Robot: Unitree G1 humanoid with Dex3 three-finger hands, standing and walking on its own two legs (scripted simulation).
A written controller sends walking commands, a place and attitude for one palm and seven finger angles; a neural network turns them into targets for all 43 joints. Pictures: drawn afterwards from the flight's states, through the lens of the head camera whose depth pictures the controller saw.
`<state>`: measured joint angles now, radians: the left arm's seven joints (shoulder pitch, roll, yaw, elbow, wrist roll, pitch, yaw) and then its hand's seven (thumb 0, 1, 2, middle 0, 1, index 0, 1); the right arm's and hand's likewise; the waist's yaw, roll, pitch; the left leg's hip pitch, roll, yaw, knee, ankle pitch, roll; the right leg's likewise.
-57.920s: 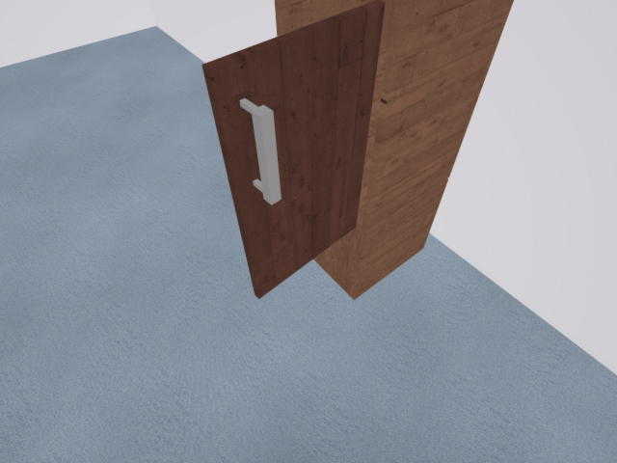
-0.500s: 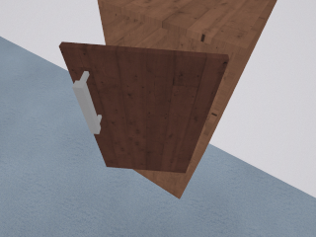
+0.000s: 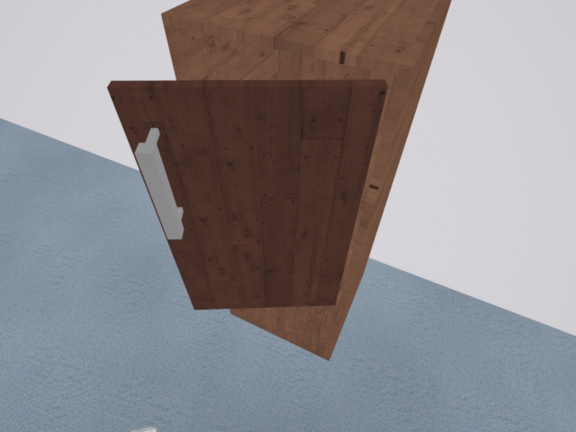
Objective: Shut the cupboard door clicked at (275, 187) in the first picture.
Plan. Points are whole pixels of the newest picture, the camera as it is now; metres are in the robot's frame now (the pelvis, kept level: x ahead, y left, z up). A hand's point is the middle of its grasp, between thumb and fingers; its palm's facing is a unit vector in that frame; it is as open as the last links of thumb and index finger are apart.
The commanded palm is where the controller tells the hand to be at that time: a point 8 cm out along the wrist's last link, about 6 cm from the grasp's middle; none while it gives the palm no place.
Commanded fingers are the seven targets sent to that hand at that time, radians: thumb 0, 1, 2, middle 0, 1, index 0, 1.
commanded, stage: come to a stop and stand still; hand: left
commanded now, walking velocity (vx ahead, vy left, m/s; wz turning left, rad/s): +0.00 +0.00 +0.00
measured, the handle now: (165, 187) +0.43 +0.21 +0.11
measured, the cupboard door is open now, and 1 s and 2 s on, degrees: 28 28 28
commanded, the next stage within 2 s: look again from close up in 0.32 s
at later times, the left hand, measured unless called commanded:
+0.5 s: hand out of the picture +0.01 +0.20 -0.17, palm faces +0.00 -0.98 -0.19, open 7.4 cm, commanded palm none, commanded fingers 0.00 0.90 0.90 -0.20 -0.30 -0.20 -0.30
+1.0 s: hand out of the picture +0.05 +0.21 -0.17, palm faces +0.01 -0.98 -0.19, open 7.4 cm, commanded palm none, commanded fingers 0.00 0.90 0.90 -0.20 -0.30 -0.20 -0.30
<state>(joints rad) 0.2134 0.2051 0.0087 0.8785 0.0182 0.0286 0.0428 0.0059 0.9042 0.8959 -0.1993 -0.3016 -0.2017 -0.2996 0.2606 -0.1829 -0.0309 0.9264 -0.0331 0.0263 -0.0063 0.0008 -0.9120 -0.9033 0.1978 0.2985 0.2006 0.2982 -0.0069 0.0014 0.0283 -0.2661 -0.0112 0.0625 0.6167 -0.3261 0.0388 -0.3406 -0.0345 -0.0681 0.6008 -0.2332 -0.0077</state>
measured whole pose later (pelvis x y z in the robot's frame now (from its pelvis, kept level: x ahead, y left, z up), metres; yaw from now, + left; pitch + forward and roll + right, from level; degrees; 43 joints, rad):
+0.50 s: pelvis +0.01 +0.03 +0.01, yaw -1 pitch -1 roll +0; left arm 0.31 0.16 -0.01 1.02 0.01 0.01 0.04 0.01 0.90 0.90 -0.20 -0.30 -0.20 -0.30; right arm 0.27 -0.16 -0.01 1.06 -0.02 0.00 -0.01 0.00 -0.91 -0.90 0.20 0.30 0.20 0.30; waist 0.00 -0.01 0.05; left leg -0.21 -0.04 0.09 0.50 -0.28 0.07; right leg -0.30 -0.06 -0.04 0.49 -0.17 0.03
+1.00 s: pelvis +0.03 +0.04 +0.01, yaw -1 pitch -2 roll +0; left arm 0.27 0.16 -0.01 1.08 0.01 0.00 0.05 0.01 0.91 0.90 -0.20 -0.30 -0.20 -0.30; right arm 0.23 -0.16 -0.01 1.14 -0.01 -0.01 -0.02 0.00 -0.93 -0.90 0.20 0.30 0.20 0.30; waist 0.01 -0.02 0.05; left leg -0.11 -0.07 0.09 0.42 -0.28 0.09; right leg -0.21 -0.07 -0.03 0.43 -0.19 0.06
